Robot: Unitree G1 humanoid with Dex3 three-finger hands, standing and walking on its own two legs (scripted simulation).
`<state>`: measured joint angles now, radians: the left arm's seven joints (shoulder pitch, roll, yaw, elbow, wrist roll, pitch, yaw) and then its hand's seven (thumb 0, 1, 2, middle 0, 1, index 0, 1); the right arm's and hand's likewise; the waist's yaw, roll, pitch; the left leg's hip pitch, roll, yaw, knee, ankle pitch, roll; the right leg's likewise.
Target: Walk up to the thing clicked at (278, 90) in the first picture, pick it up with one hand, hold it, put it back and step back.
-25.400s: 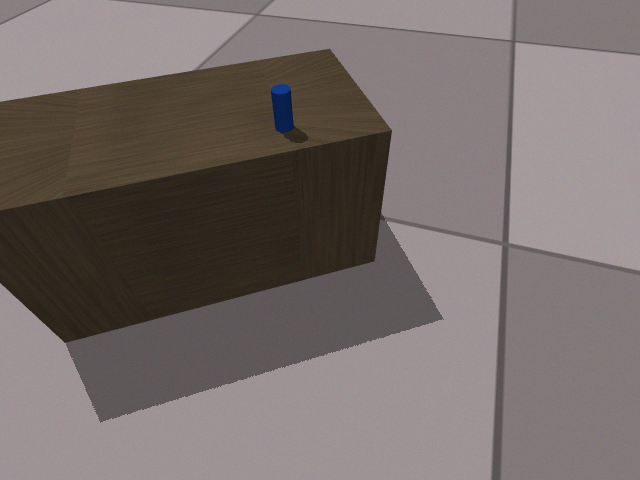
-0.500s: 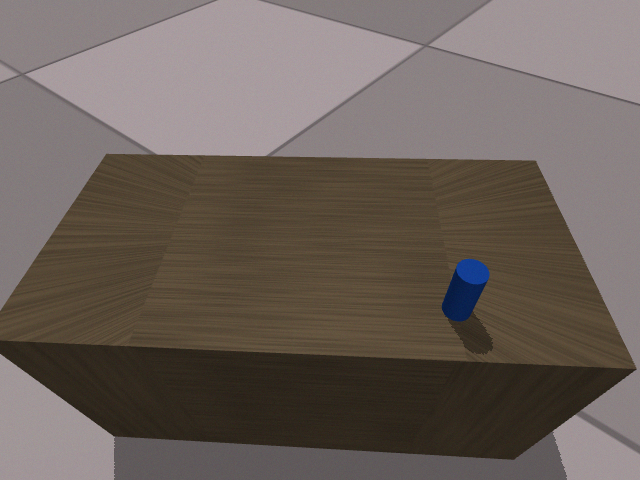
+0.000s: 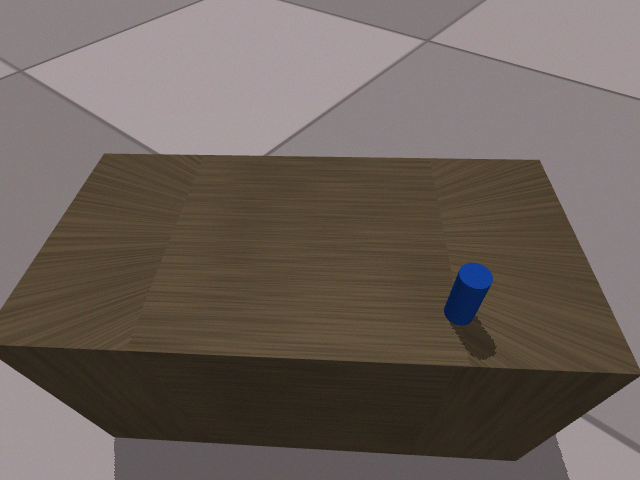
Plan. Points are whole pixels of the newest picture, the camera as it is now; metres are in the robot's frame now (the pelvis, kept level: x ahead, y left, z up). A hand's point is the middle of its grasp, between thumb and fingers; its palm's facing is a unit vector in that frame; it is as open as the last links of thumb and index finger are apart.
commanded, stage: home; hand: right
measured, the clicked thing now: (466, 295) +0.44 -0.23 -0.12
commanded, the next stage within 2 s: stand in 0.18 s
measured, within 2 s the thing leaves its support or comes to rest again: neither
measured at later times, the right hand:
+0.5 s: hand out of the picture +0.05 -0.25 -0.16, palm faces -0.04 +0.94 -0.35, open 14.8 cm
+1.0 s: hand out of the picture +0.06 -0.25 -0.16, palm faces -0.04 +0.94 -0.35, open 7.4 cm
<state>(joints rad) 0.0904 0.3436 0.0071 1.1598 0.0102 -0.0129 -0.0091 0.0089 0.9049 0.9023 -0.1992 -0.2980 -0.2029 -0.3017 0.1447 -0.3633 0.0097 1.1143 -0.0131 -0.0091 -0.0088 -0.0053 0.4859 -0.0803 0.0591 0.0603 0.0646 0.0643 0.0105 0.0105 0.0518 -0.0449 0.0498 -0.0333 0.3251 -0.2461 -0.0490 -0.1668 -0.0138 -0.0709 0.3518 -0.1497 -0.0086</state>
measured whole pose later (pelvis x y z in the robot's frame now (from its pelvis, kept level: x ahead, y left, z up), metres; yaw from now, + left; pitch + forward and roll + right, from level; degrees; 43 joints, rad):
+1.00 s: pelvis +0.00 +0.00 +0.00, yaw +0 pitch -2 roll +0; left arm 0.10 0.35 0.01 1.14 0.01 -0.01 -0.01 0.01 0.91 0.90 -0.20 -0.30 -0.20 -0.30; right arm 0.14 -0.35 0.00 1.11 -0.01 -0.01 0.00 0.00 -0.89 -0.90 0.20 0.30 0.20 0.30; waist 0.01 0.01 0.05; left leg -0.04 0.05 -0.03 0.32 -0.24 -0.05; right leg -0.16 -0.02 -0.07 0.35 -0.14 -0.01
